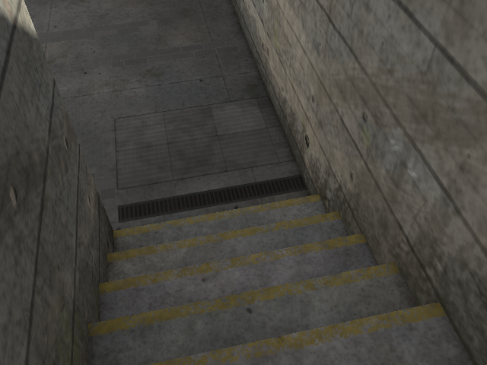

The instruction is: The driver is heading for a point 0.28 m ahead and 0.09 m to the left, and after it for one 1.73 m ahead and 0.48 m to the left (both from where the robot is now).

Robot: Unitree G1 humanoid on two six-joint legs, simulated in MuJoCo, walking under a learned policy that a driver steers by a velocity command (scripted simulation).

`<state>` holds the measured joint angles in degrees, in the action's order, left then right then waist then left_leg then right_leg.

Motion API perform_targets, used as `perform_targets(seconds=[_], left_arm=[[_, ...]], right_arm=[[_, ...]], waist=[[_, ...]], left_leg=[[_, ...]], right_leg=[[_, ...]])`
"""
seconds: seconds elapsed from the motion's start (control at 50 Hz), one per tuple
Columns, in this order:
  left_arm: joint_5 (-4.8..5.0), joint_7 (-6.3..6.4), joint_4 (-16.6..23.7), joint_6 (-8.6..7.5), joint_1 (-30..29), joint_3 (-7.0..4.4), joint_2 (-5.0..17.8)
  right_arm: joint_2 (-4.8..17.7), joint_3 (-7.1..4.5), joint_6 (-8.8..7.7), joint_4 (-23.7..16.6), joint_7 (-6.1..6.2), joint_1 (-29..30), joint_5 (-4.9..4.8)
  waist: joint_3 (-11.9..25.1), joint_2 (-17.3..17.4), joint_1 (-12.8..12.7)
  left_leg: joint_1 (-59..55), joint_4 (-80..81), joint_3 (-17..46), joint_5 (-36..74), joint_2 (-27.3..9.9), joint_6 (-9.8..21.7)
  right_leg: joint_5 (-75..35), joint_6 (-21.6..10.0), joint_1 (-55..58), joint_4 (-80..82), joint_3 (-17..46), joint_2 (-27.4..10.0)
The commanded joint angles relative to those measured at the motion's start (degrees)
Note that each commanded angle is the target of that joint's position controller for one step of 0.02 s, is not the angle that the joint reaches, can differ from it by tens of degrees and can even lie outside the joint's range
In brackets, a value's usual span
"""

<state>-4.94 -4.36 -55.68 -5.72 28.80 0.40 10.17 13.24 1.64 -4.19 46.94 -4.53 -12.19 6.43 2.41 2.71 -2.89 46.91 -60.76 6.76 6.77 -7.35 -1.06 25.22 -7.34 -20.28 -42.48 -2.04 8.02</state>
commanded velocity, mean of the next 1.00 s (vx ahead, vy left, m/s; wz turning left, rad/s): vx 0.50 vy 0.00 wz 0.12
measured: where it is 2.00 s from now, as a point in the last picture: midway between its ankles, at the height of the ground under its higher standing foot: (208, 301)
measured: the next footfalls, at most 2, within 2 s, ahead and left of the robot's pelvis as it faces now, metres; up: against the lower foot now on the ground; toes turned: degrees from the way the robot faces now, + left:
left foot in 0.26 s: +0.27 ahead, +0.16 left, -0.18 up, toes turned -1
right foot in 0.82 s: +0.59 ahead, -0.06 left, -0.36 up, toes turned +0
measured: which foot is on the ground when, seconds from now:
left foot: up 0.00-0.24, down 0.26-0.84, up 0.86-1.00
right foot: down 0.00-0.26, up 0.28-0.80, down 0.82-1.00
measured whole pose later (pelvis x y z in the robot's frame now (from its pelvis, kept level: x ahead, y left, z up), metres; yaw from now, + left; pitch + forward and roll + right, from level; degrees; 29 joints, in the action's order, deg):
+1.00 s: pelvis +0.54 +0.03 -0.33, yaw +10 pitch +1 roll -1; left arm -6.0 -2.1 -54.4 -4.1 19.3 -0.8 12.4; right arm 10.1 0.2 -3.9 57.3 -5.0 -24.5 4.5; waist 1.6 1.0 2.9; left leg 45.2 -83.6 3.0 -10.4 -4.5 4.8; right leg 15.9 -3.3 -14.0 -28.7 -11.4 -0.3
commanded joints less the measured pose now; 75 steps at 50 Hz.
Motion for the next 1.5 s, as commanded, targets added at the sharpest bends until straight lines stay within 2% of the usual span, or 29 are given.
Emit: perform_targets(seconds=[0.02, 0.18, 0.22, 0.26, 0.28, 0.3, 0.34, 0.4, 0.42, 0.44, 0.46, 0.48, 0.52, 0.6, 0.66, 0.76, 0.82, 0.84, 0.86, 0.92, 0.98, 1.04, 1.12, 1.22, 1.34, 1.4, 1.44, 1.48, 1.5], left_arm=[[0.68, 2.63, 1.76, -2.39, 3.92, -0.25, 5.89], [-0.3, 1.84, 1.23, -0.42, 5.25, 0.38, 8.24], [1.68, 1.56, 1.38, 0.25, 3.59, -0.24, 8.89], [-1.38, -2.91, -1.59, 1.32, 5.36, -0.44, 9.36], [0.46, -4.08, -2.73, 0.85, 13.28, -0.33, 3.26], [2.36, -4.32, 1.07, 0.32, 13.1, -0.45, 4.67], [2.73, -1.98, 8.42, 0.24, -1.68, -0.9, 7.63], [-0.54, -0.73, 7.21, 0.91, -3.68, 1.39, 1.13], [-1.46, -1.44, 6.68, 1.72, -3.87, 1.49, 0.26], [2.85, 2.99, 11.36, 4.09, -19.26, -1.03, 4.92], [3.62, 4.22, 11.14, 5.28, -19.48, -0.22, 3.06], [-0.88, -1.44, 5.91, 2.77, -6.99, 2.19, -0.76], [-2.36, -3.39, 6.7, 1.37, -9.41, 1.09, 3.85], [-0.8, -0.62, 13.82, 1.9, -32.3, 1.71, 2.68], [-1.55, -2.06, 13.77, 2.25, -30.66, 2.19, 3.32], [-0.91, -0.94, 16.01, 3.06, -35.97, 2.4, 3.4], [-0.34, 1.36, 4.22, 1.25, -0.39, -2.16, 11.63], [-1.62, 0.38, 1.09, 1.4, 12.23, -3.65, 13.55], [-1.24, -0.63, 2.45, 1.72, 9.52, -4.5, 16.14], [-1.13, -0.15, 4.5, 3.58, -4.92, -2.72, 8.16], [-0.58, 3.41, 2.77, -0.11, -4.89, 1.07, -3.87], [-1.99, 3.52, 1.67, -0.95, -6.29, -0.44, 3.73], [-2.02, 5.4, -6.93, -2.04, 8.39, 1.77, -0.99], [-3.73, 4.29, -6.87, -1.6, 6.71, 3.55, -1.01], [-1.58, 7.26, -10.69, 0.83, 13.08, -0.27, 6.65], [-2.28, 4.09, -10.65, 2.35, 7.45, -1.47, 8.0], [-1.03, 0.11, -9.63, 1.77, 15.26, -0.6, 1.51], [3.14, 0.17, 1.6, -0.86, -8.93, -1.92, 6.39], [4.08, 2.09, 5.52, -2.05, -15.34, -2.45, 7.26]], right_arm=[[4.17, 0.03, 0.0, -0.17, -0.85, -2.28, 0.57], [3.78, -0.16, 1.43, -4.94, -0.01, 5.65, 1.21], [4.85, -1.21, 0.95, -2.77, 0.31, 3.6, -0.86], [11.33, -5.46, -0.47, 7.76, 0.33, -26.02, -2.21], [14.76, -6.44, -0.41, 10.43, -0.67, -36.79, -0.26], [17.43, -6.95, -0.38, 7.85, -2.05, -30.97, -0.88], [11.83, -6.57, 0.0, 5.82, -1.1, -20.61, -1.64], [-4.62, -0.75, -2.06, 4.79, 1.03, -8.39, 0.02], [-1.89, -1.57, -3.39, 5.88, 1.89, -9.05, -1.05], [6.13, -3.99, -2.03, 6.78, 4.3, -10.86, -9.69], [8.0, -4.27, -1.32, 6.35, 4.92, -11.9, -9.79], [3.84, -2.41, -3.57, 8.43, 1.9, -13.6, -0.03], [4.38, -3.05, -4.55, 9.79, 2.11, -17.73, 1.47], [-3.18, -0.4, -3.77, 18.59, 5.82, -40.46, -1.3], [0.45, -0.13, -2.07, 12.51, 2.82, -27.05, -0.85], [1.7, -1.68, -1.82, 14.47, 3.25, -29.65, -2.77], [1.64, -0.79, 0.71, 14.47, -0.61, -28.47, -1.62], [-5.38, -0.19, 0.42, 18.45, -2.76, -38.99, -2.34], [-4.96, -0.11, -0.7, 14.19, -2.95, -38.64, -4.24], [-1.84, -0.86, -0.21, 7.37, -0.59, -19.95, -3.53], [-4.58, -0.94, -0.02, 9.87, -0.46, -17.17, -1.26], [-5.61, -1.42, -0.56, 12.01, -3.04, -19.67, 0.4], [-2.09, -1.66, -0.2, 4.17, -0.79, -2.69, -0.58], [0.3, -1.21, 1.21, 2.72, -1.36, 4.61, -0.35], [0.73, -1.3, 1.78, -0.94, -1.01, 18.33, 0.96], [7.36, -5.74, -0.48, 9.94, -0.09, -5.46, -1.01], [19.23, -10.34, -0.06, 16.8, 0.22, -29.49, 1.3], [12.14, -8.59, -0.85, 20.06, 1.19, -38.03, 1.33], [8.26, -7.04, -1.58, 17.92, 1.03, -31.23, -0.04]], waist=[[-4.16, 0.35, -1.01], [-7.46, -6.78, -0.66], [-9.6, -4.58, 0.89], [-1.69, 2.21, 11.97], [9.26, 15.78, 11.32], [12.78, 10.91, 8.5], [3.56, 2.75, 10.93], [-8.18, -6.64, 0.14], [-8.56, -0.69, 0.48], [-6.66, -6.77, 0.41], [-3.95, -5.93, 1.25], [-7.04, 6.24, 1.1], [-5.8, -1.57, 4.97], [-7.1, 1.2, 14.75], [-7.23, -0.96, 10.39], [-9.6, -0.76, 14.58], [-0.49, -6.31, -1.57], [14.02, -16.01, -2.06], [22.38, -12.67, -0.33], [1.8, 0.08, 0.39], [-9.9, -2.67, 5.1], [-5.36, -6.73, 7.87], [-9.81, -5.12, 0.18], [-13.19, -4.55, 0.54], [-17.35, -5.98, -6.34], [-6.91, -0.49, 3.96], [19.25, 10.88, 8.82], [13.87, 5.8, 16.98], [7.16, 3.68, 13.82]], left_leg=[[1.9, 18.42, 1.76, 24.14, 0.25, -0.34], [-23.13, 24.34, -7.71, 6.81, 5.35, 0.98], [-24.02, 44.58, -6.67, 4.09, 3.37, 3.21], [-60.83, 42.81, -8.64, 12.96, 2.31, 7.32], [-84.4, 22.34, -0.26, 50.08, -7.61, 18.59], [-85.41, 22.27, 10.8, 53.17, -14.19, 23.48], [-68.78, 34.44, 21.99, 1.57, -19.01, 25.3], [-25.56, 42.85, 8.01, -11.59, -8.07, 19.31], [-19.57, 41.19, 4.8, -15.14, -3.43, 19.33], [-16.74, 44.22, 5.64, -8.73, -4.39, 16.47], [-14.96, 43.39, 5.11, -1.27, -4.03, 15.65], [-10.17, 39.14, 1.07, -6.86, 0.17, 16.98], [-21.35, 30.15, 6.56, -14.35, -0.73, 18.37], [-51.36, 19.8, 22.89, -18.66, -4.96, 18.46], [-6.75, 23.72, 11.99, -29.71, 3.98, 17.74], [-28.85, 10.74, 17.49, -25.5, 3.93, 15.8], [-10.38, -20.6, 10.81, -19.43, 9.71, 8.15], [6.7, -47.42, 3.41, -47.96, 14.66, 3.69], [14.73, -62.05, 0.6, -55.38, 11.64, 3.43], [20.85, -48.41, 1.02, -35.66, 4.04, 3.58], [-0.13, -6.53, -0.47, -2.64, -2.17, 7.5], [-12.14, -10.24, -2.95, 2.33, 1.04, 6.8], [16.08, 11.53, 5.42, 12.22, -3.25, 5.82], [-14.51, 21.48, -6.63, 24.42, -0.31, 6.81], [-12.15, 39.04, -9.5, 5.26, 0.24, 5.73], [-48.35, 46.68, -14.95, 22.41, 4.49, 7.92], [-96.98, 20.73, -0.93, 56.43, -5.93, 21.03], [-92.48, 25.71, 3.72, 37.51, -9.63, 22.82], [-77.78, 28.88, 6.18, 23.43, -10.85, 22.0]], right_leg=[[-9.56, -11.1, -1.98, 3.0, 19.75, -14.39], [-7.65, -8.3, -8.7, -8.43, 24.33, -13.03], [-13.41, -6.3, 0.4, -15.06, 23.76, -12.57], [-26.25, -1.54, -15.05, -40.54, 15.87, -7.4], [17.98, 4.41, -34.62, -74.13, 7.3, 1.39], [19.86, 5.3, -48.35, -84.65, 3.24, -0.53], [8.33, 6.09, -62.63, -81.4, 6.04, -5.7], [-24.41, 0.85, -40.14, -38.34, 13.07, -19.18], [-27.9, 0.54, -35.56, -33.91, 8.95, -18.17], [-29.01, 4.61, -21.81, -21.27, 2.26, -13.73], [-29.75, 5.64, -13.4, -18.17, 2.13, -13.19], [-39.6, 5.01, -15.61, -23.37, 5.64, -16.32], [-45.59, 6.66, -26.76, -18.14, 9.08, -16.73], [-43.55, 7.26, -57.08, 0.46, 8.75, -16.66], [-59.44, 5.67, -9.2, 3.08, -0.25, -11.86], [-39.91, 6.51, -7.76, 27.32, 3.03, -11.6], [-58.75, 1.57, 38.72, 30.75, -1.16, -17.65], [-85.69, -9.82, 65.89, 7.03, 5.29, -27.46], [-95.51, -16.0, 68.88, 0.14, 9.43, -36.86], [-31.65, -11.91, 29.25, 17.84, 13.46, -36.02], [-30.55, -7.03, -2.42, 25.48, -1.06, -25.01], [-28.64, -8.02, -9.64, 21.05, -1.78, -24.64], [-22.93, -7.12, 20.3, 15.28, 5.96, -31.92], [-8.09, -1.02, -3.51, 11.04, -6.28, -24.56], [-14.34, 1.31, 15.21, 4.28, -2.54, -30.56], [-18.77, 5.3, 3.88, -24.73, -11.0, -23.2], [23.6, 11.98, -22.84, -62.75, -8.67, -13.69], [25.52, 11.16, -39.78, -71.48, -3.97, -15.1], [23.61, 10.77, -41.04, -68.72, -1.78, -17.55]])
Velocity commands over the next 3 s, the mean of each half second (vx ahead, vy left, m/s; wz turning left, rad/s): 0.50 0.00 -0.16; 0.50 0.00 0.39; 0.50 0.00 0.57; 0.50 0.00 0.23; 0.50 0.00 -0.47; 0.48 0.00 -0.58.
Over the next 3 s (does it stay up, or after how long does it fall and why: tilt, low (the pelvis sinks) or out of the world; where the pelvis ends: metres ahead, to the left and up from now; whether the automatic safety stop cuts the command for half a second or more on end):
stays up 1.57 0.43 -1.00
